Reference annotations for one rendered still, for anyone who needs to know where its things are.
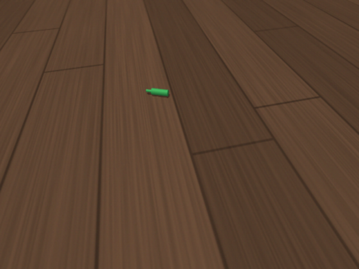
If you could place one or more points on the bottle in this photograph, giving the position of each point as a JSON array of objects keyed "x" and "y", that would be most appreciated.
[{"x": 161, "y": 92}]

